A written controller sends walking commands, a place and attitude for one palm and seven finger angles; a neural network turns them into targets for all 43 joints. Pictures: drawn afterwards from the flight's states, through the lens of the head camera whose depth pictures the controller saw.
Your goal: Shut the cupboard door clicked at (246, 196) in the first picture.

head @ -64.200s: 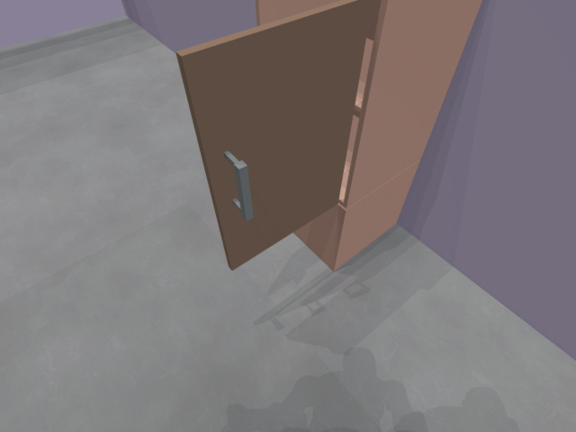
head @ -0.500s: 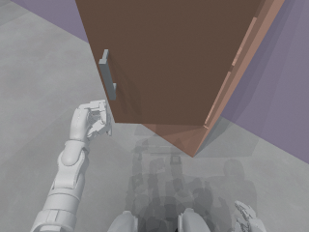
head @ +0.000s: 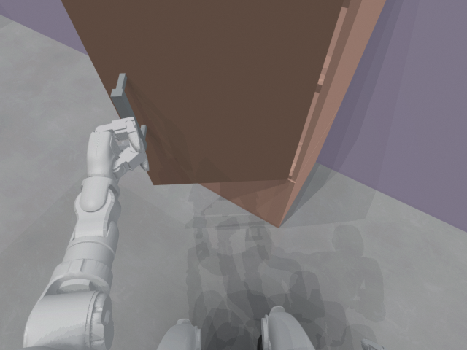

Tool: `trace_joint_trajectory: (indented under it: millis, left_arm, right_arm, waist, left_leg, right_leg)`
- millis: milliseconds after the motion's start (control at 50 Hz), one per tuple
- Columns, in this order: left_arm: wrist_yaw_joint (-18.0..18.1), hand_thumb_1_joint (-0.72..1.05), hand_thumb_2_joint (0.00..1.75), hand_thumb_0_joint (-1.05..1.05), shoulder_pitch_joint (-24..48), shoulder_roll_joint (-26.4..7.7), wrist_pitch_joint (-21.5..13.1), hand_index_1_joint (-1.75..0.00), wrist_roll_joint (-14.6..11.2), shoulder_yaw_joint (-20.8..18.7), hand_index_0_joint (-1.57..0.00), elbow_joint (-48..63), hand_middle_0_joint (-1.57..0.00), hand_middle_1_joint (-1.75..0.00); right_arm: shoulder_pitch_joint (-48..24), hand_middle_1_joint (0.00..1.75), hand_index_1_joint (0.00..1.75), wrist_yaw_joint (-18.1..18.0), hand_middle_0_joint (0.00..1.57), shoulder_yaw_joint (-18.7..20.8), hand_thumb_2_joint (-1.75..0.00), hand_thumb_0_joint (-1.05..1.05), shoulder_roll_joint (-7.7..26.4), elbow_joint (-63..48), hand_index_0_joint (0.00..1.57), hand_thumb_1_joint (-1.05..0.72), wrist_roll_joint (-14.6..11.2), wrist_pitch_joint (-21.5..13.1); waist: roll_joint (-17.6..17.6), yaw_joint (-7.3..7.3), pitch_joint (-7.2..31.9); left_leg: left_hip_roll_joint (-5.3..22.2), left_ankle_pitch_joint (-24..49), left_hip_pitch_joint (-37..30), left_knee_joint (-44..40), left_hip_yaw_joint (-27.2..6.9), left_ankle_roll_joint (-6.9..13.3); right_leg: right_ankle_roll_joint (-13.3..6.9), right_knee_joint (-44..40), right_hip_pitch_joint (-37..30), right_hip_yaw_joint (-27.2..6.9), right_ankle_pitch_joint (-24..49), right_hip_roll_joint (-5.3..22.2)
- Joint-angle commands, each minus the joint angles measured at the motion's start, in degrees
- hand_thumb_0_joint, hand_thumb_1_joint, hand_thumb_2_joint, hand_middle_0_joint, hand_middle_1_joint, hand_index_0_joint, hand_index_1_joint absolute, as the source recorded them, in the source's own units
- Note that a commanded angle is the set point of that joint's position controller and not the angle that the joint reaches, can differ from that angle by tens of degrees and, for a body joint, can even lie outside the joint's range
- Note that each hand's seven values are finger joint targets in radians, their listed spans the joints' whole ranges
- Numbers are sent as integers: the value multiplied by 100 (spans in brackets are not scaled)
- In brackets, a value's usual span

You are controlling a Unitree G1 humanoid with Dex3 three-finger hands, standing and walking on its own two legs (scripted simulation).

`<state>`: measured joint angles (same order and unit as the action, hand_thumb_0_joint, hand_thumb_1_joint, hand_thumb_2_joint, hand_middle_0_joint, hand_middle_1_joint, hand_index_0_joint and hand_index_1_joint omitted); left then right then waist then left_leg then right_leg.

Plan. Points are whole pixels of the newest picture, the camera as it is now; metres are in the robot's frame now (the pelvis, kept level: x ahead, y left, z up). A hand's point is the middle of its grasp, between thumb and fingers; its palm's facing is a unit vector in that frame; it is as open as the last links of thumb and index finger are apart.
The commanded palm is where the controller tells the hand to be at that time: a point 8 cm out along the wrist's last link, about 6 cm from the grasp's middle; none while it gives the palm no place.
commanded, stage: bring the fist close to the handle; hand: left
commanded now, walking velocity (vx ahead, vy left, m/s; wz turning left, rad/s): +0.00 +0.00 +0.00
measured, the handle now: (132, 115) +0.54 +0.18 +0.06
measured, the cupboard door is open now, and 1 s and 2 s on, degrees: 35 24 16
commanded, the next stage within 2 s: push the door shut along its arc in 0.16 s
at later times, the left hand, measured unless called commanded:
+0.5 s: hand (140, 144) +0.46 +0.15 +0.06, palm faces -0.06 -1.00 -0.03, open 3.2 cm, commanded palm +0.45 +0.20 +0.06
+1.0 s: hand (152, 119) +0.52 +0.14 +0.06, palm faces -0.20 -0.98 -0.06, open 3.1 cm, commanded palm +0.52 +0.17 +0.06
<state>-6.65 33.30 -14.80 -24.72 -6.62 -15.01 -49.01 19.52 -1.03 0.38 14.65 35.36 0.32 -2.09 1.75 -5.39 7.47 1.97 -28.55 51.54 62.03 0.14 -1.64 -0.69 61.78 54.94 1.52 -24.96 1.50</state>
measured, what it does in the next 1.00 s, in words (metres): stands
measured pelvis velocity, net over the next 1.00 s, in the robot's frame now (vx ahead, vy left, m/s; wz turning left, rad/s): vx -0.01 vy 0.02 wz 0.00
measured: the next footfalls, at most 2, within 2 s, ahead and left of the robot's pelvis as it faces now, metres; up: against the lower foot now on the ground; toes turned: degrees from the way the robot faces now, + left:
none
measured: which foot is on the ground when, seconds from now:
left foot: down 0.00-1.00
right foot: down 0.00-1.00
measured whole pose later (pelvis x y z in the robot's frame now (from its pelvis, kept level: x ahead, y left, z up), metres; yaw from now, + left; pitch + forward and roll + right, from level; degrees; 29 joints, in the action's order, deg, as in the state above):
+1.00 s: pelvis -0.01 +0.02 -0.02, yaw +0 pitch +25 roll -2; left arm -15.1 59.2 -25.7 -22.4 -4.4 -14.3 -68.9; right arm 21.7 -0.4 -1.2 15.7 37.2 1.4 -1.2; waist 2.3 -11.4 6.3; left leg 1.5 -29.9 63.9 69.1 -1.6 0.0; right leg 0.8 65.0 64.8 2.9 -24.8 1.9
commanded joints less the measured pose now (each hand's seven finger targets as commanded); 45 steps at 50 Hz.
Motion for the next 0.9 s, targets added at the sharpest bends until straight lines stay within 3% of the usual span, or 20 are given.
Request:
trace_joint_trajectory:
  millis: [0,40,140,180,200,260,300,320,380,440,520,600,620,640,700,760,880]
  left_arm:
    - [-159,90,90,0,1875,-989,-332,-150,-258,-175,-130,1108,-130,-150]
    - [-203,90,90,0,2173,-987,-451,-150,-336,-169,-130,1158,-130,-150]
    - [-217,90,90,0,2660,-1015,-797,-150,-186,-25,-130,1009,-130,-150]
    - [-209,90,90,0,2758,-882,-786,-150,-139,104,-130,831,-130,-150]
    - [-201,90,90,0,2701,-1013,-752,-150,-114,-7,-130,678,-130,-150]
    - [-214,90,90,0,2668,-1030,-569,-150,-114,-14,-130,434,-130,-150]
    - [-213,90,90,0,3054,-1245,-525,-150,-75,-95,-130,406,-130,-150]
    - [-223,90,90,0,3344,-1101,-513,-150,-59,72,-130,411,-130,-150]
    - [-208,90,90,0,3954,-1229,-601,-150,-65,23,-130,487,-130,-150]
    - [-268,90,90,0,3910,-1447,-642,-150,-59,-174,-130,223,-130,-150]
    - [-436,90,90,0,3979,-1331,-485,-150,7,-25,-130,-209,-130,-150]
    - [-555,90,90,0,4499,-1293,-417,-150,36,116,-130,-233,-130,-150]
    - [-580,90,90,0,4604,-1225,-382,-150,15,165,-130,-273,-130,-150]
    - [-598,90,90,0,4574,-1308,-358,-150,3,79,-130,-353,-130,-150]
    - [-665,90,90,0,4834,-1364,-320,-150,-26,63,-130,-398,-130,-150]
    - [-697,90,90,0,4999,-1728,-258,-150,61,-118,-130,-623,-130,-150]
    - [-878,90,90,0,5508,-1788,-232,-150,182,40,-130,-620,-130,-150]
  right_arm:
    - [346,30,30,-58,20,307,-90,0,789,-623,20,-90,-28,-151]
    - [339,30,30,-88,20,309,-90,0,792,-566,20,-90,-32,-171]
    - [314,30,30,-104,20,296,-90,0,789,-395,20,-90,1,-227]
    - [326,30,30,-100,20,295,-90,0,799,-412,20,-90,11,-238]
    - [320,30,30,-93,20,297,-90,0,816,-360,20,-90,13,-227]
    - [314,30,30,-79,20,276,-90,0,858,-433,20,-90,7,-175]
    - [326,30,30,-99,20,265,-90,0,887,-420,20,-90,6,-158]
    - [326,30,30,-96,20,250,-90,0,878,-427,20,-90,5,-151]
    - [381,30,30,-118,20,252,-90,0,918,-422,20,-90,31,-196]
    - [443,30,30,-94,20,252,-90,0,957,-345,20,-90,51,-188]
    - [579,30,30,-55,20,242,-90,0,975,-306,20,-90,54,-135]
    - [703,30,30,-35,20,253,-90,0,1013,-262,20,-90,67,-90]
    - [742,30,30,-28,20,260,-90,0,1018,-228,20,-90,77,-77]
    - [787,30,30,-27,20,274,-90,0,1040,-221,20,-90,72,-56]
    - [848,30,30,-26,20,257,-90,0,1050,-198,20,-90,81,-50]
    - [937,30,30,-23,20,220,-90,0,1066,-168,20,-90,86,-15]
    - [1121,30,30,-4,20,223,-90,0,1103,-140,20,-90,116,-10]
  waist:
    - [-485,30,2221]
    - [-641,-45,2121]
    - [-183,-100,2023]
    - [7,-162,1988]
    - [-37,-99,2089]
    - [-8,-90,2096]
    - [91,-155,2188]
    - [60,-247,2157]
    - [154,-371,2363]
    - [143,-311,2701]
    - [184,-427,2603]
    - [480,-549,2628]
    - [392,-630,2627]
    - [265,-628,2602]
    - [387,-676,2761]
    - [240,-730,2611]
    - [677,-909,2864]
  left_leg:
    - [-281,1177,-380,-801,160,282]
    - [-280,1005,-344,-769,143,295]
    - [-263,794,-485,-752,30,283]
    - [-287,740,-552,-746,14,299]
    - [-266,719,-535,-758,-10,272]
    - [-266,730,-531,-792,-36,258]
    - [-247,804,-598,-765,-90,254]
    - [-241,785,-631,-759,-130,257]
    - [-232,946,-791,-654,-217,272]
    - [-205,1245,-902,-583,-262,225]
    - [-173,1444,-898,-514,-295,213]
    - [-136,1619,-1154,-471,-395,182]
    - [-125,1669,-1180,-443,-420,187]
    - [-116,1635,-1144,-442,-430,189]
    - [-129,1712,-1150,-387,-430,199]
    - [-152,1474,-735,-334,-393,255]
    - [-132,1683,-980,-196,-447,272]
  right_leg:
    - [44,-1049,-2380,-304,1621,-74]
    - [61,-1117,-2293,-345,1385,-64]
    - [9,-953,-1801,-242,1037,-81]
    - [-5,-926,-1572,-185,900,-104]
    - [-3,-890,-1600,-174,870,-91]
    - [-24,-859,-1533,-116,855,-102]
    - [-28,-785,-1419,-88,900,-111]
    - [-25,-767,-1297,-58,866,-117]
    - [-38,-660,-1102,-21,937,-153]
    - [-53,-542,-1150,-4,1166,-151]
    - [-51,-474,-893,50,1257,-164]
    - [-75,-438,-517,92,1211,-180]
    - [-70,-435,-485,115,1239,-186]
    - [-66,-458,-490,118,1210,-195]
    - [-67,-432,-476,115,1253,-198]
    - [-55,-443,-617,56,1172,-205]
    - [-90,-362,-276,83,1198,-226]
